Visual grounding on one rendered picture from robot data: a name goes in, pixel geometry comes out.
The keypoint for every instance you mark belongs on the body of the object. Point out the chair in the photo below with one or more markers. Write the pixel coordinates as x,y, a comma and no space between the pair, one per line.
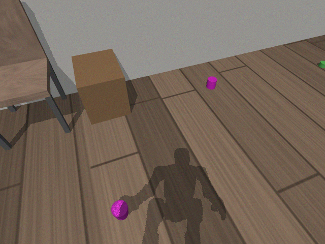
25,69

